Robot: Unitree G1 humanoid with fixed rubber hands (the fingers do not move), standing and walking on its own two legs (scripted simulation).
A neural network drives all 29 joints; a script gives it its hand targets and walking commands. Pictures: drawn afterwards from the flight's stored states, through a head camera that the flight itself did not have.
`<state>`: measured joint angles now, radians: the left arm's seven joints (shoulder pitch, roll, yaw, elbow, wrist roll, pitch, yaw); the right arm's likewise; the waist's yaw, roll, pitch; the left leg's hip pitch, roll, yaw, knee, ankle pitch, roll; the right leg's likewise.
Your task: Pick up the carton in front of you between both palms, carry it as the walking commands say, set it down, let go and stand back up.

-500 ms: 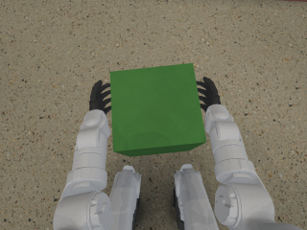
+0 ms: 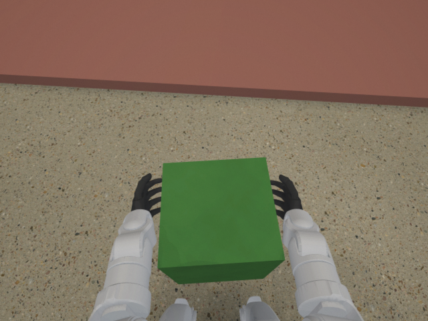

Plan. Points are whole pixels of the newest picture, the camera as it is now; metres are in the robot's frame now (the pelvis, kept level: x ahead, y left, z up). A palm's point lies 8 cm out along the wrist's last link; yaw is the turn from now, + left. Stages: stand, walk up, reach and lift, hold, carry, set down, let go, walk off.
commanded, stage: reach and lift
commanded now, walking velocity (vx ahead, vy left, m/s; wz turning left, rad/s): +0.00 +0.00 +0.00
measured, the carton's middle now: (218, 226) +0.34 +0.00 -0.10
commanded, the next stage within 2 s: hold in 1.46 s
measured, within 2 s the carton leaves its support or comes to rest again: neither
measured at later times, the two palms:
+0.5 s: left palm (120, 192) +0.32 +0.15 +0.11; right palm (318, 197) +0.31 -0.15 +0.10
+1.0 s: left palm (119, 187) +0.32 +0.15 +0.12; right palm (320, 192) +0.32 -0.15 +0.11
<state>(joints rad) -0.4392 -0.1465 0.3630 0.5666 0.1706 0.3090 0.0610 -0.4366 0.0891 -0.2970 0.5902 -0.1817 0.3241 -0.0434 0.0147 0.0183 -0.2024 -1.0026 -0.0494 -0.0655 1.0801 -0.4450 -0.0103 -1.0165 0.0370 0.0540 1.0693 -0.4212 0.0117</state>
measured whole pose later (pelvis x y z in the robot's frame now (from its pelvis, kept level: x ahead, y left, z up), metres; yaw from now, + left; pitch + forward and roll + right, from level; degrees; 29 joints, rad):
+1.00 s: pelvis +0.02 +0.00 +0.09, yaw +0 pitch -5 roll +0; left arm -0.34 -0.17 0.32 0.37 0.32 0.61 -0.01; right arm -0.32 0.17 -0.29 0.36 -0.31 0.63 0.01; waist 0.00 0.01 0.03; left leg -0.14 -0.02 -0.08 0.44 -0.22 0.00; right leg -0.15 0.02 0.06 0.43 -0.20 0.00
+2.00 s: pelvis +0.01 +0.00 +0.09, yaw +0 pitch -8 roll +0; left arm -0.33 -0.17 0.29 0.28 0.30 0.73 -0.02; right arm -0.30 0.16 -0.25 0.26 -0.29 0.76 0.01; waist 0.00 0.01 0.04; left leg -0.05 -0.02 -0.08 0.40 -0.20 0.00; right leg -0.06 0.02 0.06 0.39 -0.18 0.00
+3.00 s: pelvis +0.35 +0.04 +0.07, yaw +2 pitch +4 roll +0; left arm -0.20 -0.14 0.13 -0.34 0.10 1.22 0.09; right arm -0.18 0.14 -0.12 -0.35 -0.10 1.24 -0.10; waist 0.03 -0.03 -0.12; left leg -0.49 0.05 0.22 0.50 -0.10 0.04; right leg 0.02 -0.09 -0.17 0.42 -0.48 0.05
